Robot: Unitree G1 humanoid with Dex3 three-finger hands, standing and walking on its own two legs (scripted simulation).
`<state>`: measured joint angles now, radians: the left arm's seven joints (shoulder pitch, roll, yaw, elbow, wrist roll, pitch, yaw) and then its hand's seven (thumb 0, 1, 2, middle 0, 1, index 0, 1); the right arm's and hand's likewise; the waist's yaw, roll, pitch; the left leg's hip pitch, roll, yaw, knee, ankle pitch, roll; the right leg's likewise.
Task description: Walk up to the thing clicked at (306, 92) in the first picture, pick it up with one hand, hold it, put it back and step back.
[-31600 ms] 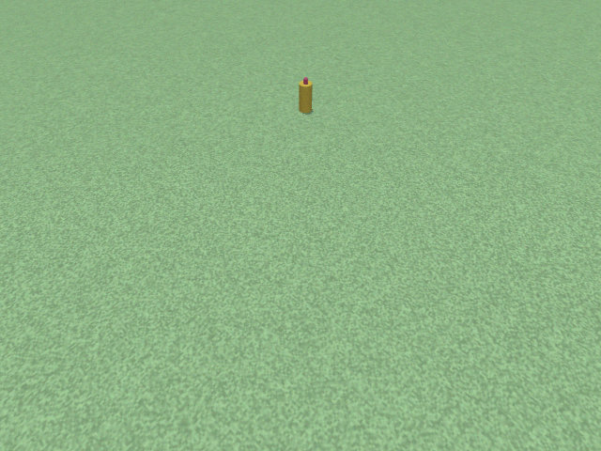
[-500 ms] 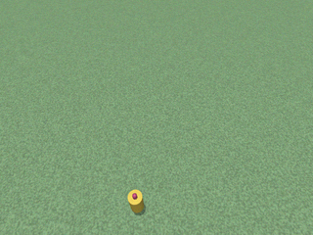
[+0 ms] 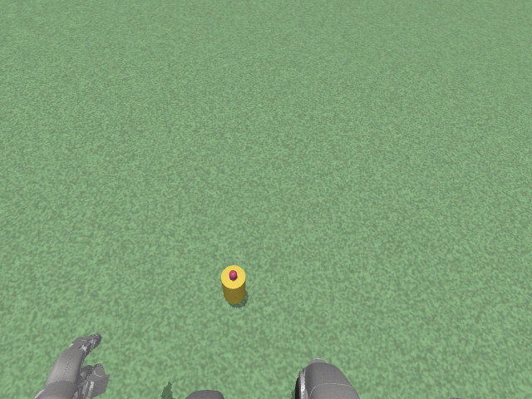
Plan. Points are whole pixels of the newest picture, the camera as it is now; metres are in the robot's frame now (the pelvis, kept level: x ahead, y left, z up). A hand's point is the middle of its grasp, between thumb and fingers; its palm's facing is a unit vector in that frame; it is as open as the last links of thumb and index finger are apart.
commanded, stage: step back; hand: left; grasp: from the side
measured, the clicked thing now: (233, 283) +0.49 +0.08 -0.64
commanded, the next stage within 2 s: none
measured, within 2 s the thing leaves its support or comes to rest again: neither
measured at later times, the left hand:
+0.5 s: hand out of the picture +0.02 +0.26 -0.12, palm faces -0.10 -0.91 -0.40, open 7.4 cm
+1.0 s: hand out of the picture -0.13 +0.30 -0.14, palm faces -0.07 -0.93 -0.36, open 7.4 cm
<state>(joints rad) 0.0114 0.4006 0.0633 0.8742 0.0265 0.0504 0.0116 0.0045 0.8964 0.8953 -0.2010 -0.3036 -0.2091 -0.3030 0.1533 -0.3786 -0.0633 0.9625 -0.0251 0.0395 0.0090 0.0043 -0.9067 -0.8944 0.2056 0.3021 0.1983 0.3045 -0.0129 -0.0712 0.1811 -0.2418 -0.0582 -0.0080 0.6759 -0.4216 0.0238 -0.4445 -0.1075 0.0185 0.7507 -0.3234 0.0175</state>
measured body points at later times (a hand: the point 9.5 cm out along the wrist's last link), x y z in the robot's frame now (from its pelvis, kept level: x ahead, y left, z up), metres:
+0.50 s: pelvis -0.10 +0.01 +0.01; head -0.04 -0.01 +0.46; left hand +0.03 +0.31 -0.10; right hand +0.00 -0.30 -0.12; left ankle -0.09 +0.13 -0.66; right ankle -0.09 -0.10 -0.71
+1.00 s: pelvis -0.24 +0.04 +0.02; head -0.17 +0.07 +0.46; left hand -0.13 +0.35 -0.12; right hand -0.15 -0.28 -0.07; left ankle -0.18 +0.14 -0.71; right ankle -0.30 -0.13 -0.62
